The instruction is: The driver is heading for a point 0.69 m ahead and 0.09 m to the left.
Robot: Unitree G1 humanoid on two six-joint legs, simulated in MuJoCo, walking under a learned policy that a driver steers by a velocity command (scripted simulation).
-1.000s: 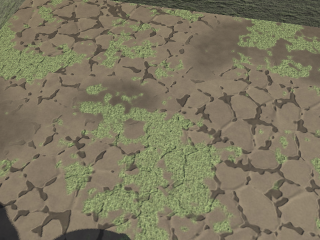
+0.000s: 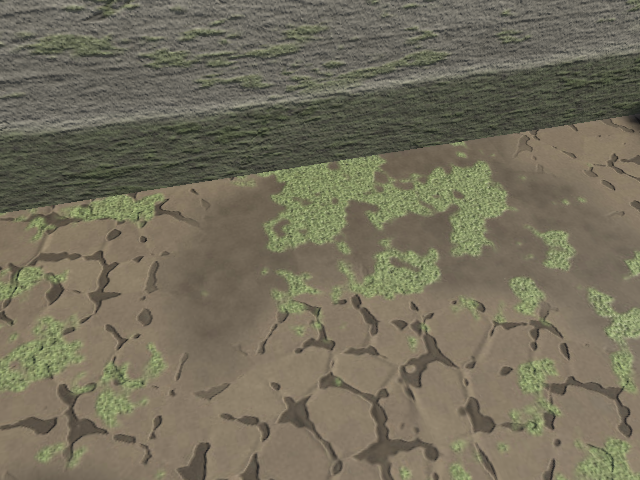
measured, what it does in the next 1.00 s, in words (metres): walks ahead, turning left: right foot, then left foot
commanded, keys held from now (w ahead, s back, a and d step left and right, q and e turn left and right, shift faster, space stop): w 0.26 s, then w+q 0.60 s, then no key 0.14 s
